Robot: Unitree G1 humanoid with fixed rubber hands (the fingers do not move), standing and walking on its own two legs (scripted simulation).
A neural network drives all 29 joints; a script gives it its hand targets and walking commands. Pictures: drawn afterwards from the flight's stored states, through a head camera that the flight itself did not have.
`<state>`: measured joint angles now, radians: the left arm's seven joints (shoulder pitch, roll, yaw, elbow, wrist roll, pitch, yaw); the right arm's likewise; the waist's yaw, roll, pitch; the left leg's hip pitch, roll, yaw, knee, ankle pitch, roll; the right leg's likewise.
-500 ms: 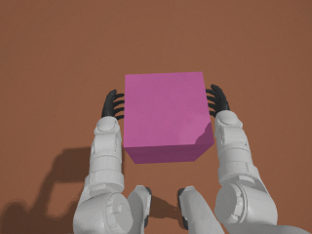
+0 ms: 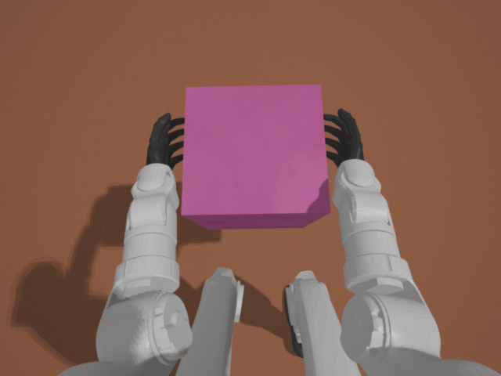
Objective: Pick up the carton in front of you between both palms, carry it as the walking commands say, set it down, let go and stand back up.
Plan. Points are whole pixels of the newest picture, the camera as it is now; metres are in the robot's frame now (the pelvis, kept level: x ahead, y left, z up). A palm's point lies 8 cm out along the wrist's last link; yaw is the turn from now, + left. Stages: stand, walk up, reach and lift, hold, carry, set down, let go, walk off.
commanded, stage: set down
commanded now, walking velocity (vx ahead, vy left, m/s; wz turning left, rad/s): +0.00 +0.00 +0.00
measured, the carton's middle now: (254, 169) +0.44 +0.03 -0.17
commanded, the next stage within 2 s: none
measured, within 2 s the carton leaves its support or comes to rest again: rests again in 1.98 s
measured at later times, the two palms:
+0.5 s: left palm (174, 173) +0.45 +0.21 -0.25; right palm (313, 173) +0.46 -0.09 -0.25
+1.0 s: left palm (193, 168) +0.49 +0.19 -0.37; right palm (309, 177) +0.48 -0.11 -0.38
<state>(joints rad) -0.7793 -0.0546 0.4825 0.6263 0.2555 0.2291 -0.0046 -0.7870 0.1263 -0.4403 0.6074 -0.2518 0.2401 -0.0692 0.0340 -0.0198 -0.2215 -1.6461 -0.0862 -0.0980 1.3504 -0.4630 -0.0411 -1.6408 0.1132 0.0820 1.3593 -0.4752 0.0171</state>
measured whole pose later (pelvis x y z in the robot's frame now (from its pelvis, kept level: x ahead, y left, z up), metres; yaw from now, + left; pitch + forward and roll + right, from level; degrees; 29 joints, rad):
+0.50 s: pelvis -0.06 +0.02 -0.14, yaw -3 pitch +45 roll -4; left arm -1.17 0.13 0.42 0.79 0.17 0.27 0.04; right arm -1.15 0.00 -0.44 0.76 -0.15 0.25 -0.14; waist 0.03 -0.03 -0.02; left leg -2.13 -0.14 -0.10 1.85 -0.50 -0.04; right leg -2.09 0.15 0.06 1.82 -0.52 0.09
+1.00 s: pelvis -0.04 +0.02 -0.21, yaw -2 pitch +43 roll -1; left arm -1.33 0.24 0.25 0.91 0.00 0.21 0.09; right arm -1.25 -0.11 -0.30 0.81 0.00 0.19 -0.20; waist 0.05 -0.02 0.20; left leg -2.27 -0.11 -0.04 2.13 -0.61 -0.03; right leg -2.25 0.17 0.06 2.12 -0.63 0.09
